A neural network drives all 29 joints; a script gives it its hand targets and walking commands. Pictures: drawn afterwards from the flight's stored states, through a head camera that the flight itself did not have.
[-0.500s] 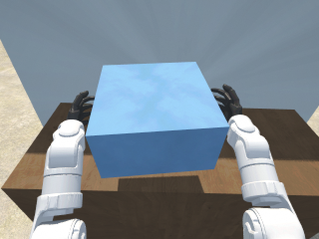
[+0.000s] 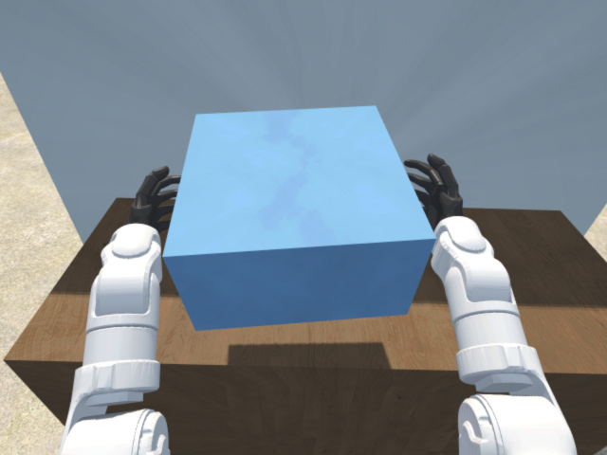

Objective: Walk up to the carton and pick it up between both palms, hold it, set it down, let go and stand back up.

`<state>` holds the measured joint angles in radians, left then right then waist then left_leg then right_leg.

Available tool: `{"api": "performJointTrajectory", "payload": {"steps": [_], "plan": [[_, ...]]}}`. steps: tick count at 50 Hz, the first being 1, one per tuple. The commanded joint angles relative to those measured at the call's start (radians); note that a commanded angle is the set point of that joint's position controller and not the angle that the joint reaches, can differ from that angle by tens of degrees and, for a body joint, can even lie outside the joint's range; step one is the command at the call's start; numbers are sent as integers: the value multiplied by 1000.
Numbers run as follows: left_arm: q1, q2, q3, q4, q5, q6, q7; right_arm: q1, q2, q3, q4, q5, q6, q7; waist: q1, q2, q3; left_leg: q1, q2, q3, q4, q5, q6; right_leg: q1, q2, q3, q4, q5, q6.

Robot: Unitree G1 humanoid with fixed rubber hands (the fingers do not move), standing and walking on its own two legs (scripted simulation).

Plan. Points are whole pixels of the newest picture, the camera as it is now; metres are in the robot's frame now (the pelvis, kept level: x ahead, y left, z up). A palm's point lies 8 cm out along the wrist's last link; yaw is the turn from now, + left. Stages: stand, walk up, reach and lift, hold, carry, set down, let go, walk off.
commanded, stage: set down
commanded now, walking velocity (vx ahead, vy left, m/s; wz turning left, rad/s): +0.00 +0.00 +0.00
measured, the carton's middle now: (294, 207) +0.43 +0.02 +0.16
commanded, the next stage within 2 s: none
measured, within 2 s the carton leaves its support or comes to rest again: neither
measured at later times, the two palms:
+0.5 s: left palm (160, 252) +0.37 +0.21 +0.12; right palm (422, 224) +0.40 -0.17 +0.14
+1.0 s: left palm (184, 251) +0.39 +0.18 +0.10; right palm (436, 235) +0.40 -0.20 +0.12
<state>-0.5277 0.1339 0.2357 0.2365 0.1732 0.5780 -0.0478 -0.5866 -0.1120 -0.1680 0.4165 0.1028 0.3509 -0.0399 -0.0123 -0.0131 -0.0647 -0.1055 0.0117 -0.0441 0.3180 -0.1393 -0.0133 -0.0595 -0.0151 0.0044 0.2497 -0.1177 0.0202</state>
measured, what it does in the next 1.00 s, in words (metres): stands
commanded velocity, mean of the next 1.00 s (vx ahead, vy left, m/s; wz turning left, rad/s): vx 0.00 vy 0.00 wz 0.00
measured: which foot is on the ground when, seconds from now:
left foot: down 0.00-1.00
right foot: down 0.00-1.00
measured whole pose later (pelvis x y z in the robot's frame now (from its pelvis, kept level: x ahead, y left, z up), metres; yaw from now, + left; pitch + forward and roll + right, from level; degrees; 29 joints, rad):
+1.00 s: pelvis +0.03 -0.01 +0.00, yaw +0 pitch -1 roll +0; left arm -0.49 0.06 0.26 0.50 0.17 0.26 0.02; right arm -0.58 -0.15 -0.17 0.72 0.06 -0.02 0.03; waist -0.01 -0.01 -0.03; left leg -0.12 0.02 -0.04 0.30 -0.17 -0.03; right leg -0.09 -0.01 0.00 0.26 -0.16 0.02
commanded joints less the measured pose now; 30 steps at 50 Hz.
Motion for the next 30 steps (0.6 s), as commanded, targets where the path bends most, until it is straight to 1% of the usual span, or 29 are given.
{"api": "performJointTrajectory", "payload": {"steps": [1,2,3,4,5,6,7,8,9,10,11,12,13,14,15,16,17,18,19,20,22,23,24,25,26,27,28,29,30], "plan": [[-616,-500,-203,-65,-14,-147,-164,-679,390,249,-77,-45,-196,195,15,43,-196,-53,-45,76,-150,-115,4,117,52,-66,10,-136,-34],[-664,-514,-228,-90,-22,-162,-160,-679,382,230,-51,-62,-210,203,-9,58,-201,-68,-41,76,-154,-107,-4,142,51,-70,24,-110,-32],[-659,-527,-237,-104,-27,-173,-150,-688,386,248,-61,-48,-231,204,9,63,-236,-45,-40,77,-144,-42,-14,139,51,-73,21,-74,-32],[-658,-525,-238,-89,-28,-188,-149,-689,390,249,-52,-58,-253,202,11,63,-217,-23,-40,76,-137,-30,-15,128,48,-69,14,-101,-35],[-635,-515,-239,-106,-24,-197,-144,-667,380,267,-55,-53,-264,204,18,53,-226,-2,-46,88,-112,34,-20,129,50,-71,11,-68,-32],[-660,-517,-270,-121,-51,-207,-140,-689,400,297,-82,-39,-280,195,21,39,-266,29,-54,90,-90,106,-18,141,51,-69,11,-34,-29],[-670,-544,-307,-179,-66,-232,-125,-680,419,316,-103,-33,-294,192,23,31,-316,71,-52,88,-74,163,-24,139,55,-70,15,13,-29],[-649,-534,-305,-169,-66,-235,-117,-676,413,337,-105,-17,-293,191,31,37,-303,67,-55,87,-67,197,-30,133,61,-75,9,28,-26],[-611,-530,-307,-171,-71,-239,-116,-645,411,348,-95,-11,-301,183,28,18,-315,105,-55,84,-57,244,-33,136,66,-81,6,48,-22],[-604,-527,-330,-206,-81,-251,-108,-613,413,363,-115,-2,-302,184,25,8,-340,120,-56,87,-44,276,-35,155,67,-78,13,88,-19],[-572,-516,-322,-214,-83,-250,-104,-574,412,394,-98,16,-300,179,27,12,-350,137,-58,79,-27,367,-42,175,68,-78,16,163,-16],[-603,-536,-360,-297,-105,-265,-94,-595,436,425,-145,45,-312,175,34,36,-396,150,-62,82,-9,436,-53,180,72,-76,20,206,-10],[-567,-529,-358,-309,-103,-265,-93,-568,435,454,-155,54,-314,169,44,41,-431,156,-66,81,22,520,-60,201,69,-69,29,283,-8],[-558,-525,-361,-287,-102,-260,-90,-571,419,439,-160,50,-311,164,35,55,-399,148,-67,77,17,504,-65,181,71,-64,23,250,-10],[-539,-530,-376,-266,-101,-260,-93,-544,416,426,-144,27,-308,158,-2,35,-384,175,-66,76,17,495,-64,166,73,-72,17,252,-12],[-523,-527,-368,-255,-98,-256,-92,-534,406,422,-119,33,-304,156,6,34,-379,179,-62,73,10,473,-65,161,77,-77,10,227,-14],[-498,-527,-368,-266,-95,-253,-94,-500,412,415,-123,23,-305,152,-5,24,-362,165,-61,74,15,483,-64,163,76,-78,11,259,-9],[-526,-535,-379,-312,-105,-259,-96,-496,421,417,-117,33,-306,146,-12,40,-376,188,-60,72,23,501,-69,153,76,-80,13,268,-9],[-529,-536,-408,-345,-124,-263,-94,-494,418,413,-149,32,-313,143,-24,25,-406,194,-60,74,30,532,-74,163,75,-85,24,311,-5],[-543,-544,-430,-376,-134,-274,-88,-497,417,419,-188,31,-323,140,-24,46,-441,208,-62,73,43,589,-85,175,77,-83,26,339,-9],[-501,-534,-420,-334,-127,-273,-91,-482,418,435,-167,21,-320,140,-26,49,-402,188,-60,68,39,569,-84,167,68,-80,28,352,-3],[-540,-527,-431,-369,-136,-287,-89,-488,432,451,-199,44,-327,138,-12,52,-455,196,-64,77,56,626,-90,197,68,-76,31,409,-2],[-555,-571,-467,-409,-154,-300,-80,-523,444,452,-222,36,-336,141,-15,77,-478,218,-60,66,58,624,-98,157,69,-83,26,368,-3],[-512,-548,-447,-333,-143,-292,-81,-492,419,429,-184,24,-327,139,-23,56,-419,198,-54,61,43,572,-87,145,70,-82,9,327,-9],[-529,-548,-441,-324,-136,-290,-81,-513,413,419,-166,20,-332,143,-28,47,-408,193,-56,66,38,554,-89,141,74,-91,17,321,-5],[-544,-540,-422,-291,-128,-297,-81,-530,421,428,-167,14,-334,151,3,39,-409,168,-53,70,24,514,-80,151,65,-80,12,292,-8],[-563,-522,-410,-271,-122,-303,-79,-515,429,420,-124,-4,-331,151,0,32,-385,126,-62,80,8,452,-74,169,56,-75,14,285,0],[-585,-525,-411,-241,-125,-311,-82,-523,418,382,-120,-17,-340,155,-21,38,-381,122,-60,78,6,424,-71,147,56,-76,8,242,-5],[-602,-531,-404,-234,-109,-314,-78,-529,411,376,-67,-17,-341,170,-9,70,-350,141,-54,82,-7,390,-81,105,62,-92,0,172,-14]]}}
